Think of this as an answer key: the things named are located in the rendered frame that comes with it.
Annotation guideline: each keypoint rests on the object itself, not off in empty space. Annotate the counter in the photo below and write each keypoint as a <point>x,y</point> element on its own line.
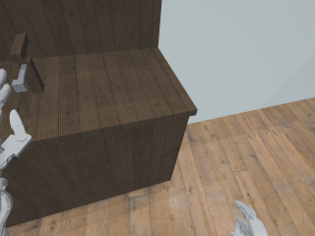
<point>106,113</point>

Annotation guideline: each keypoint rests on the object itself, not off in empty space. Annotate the tap lever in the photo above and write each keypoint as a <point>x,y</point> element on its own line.
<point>20,84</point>

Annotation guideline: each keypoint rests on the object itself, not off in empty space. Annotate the robot left forearm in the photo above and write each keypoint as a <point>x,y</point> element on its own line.
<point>6,205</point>

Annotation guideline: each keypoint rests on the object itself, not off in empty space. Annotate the robot left hand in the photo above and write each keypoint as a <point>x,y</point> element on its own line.
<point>15,144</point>

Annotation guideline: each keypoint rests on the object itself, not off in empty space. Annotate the robot right hand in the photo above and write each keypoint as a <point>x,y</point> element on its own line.
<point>254,227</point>

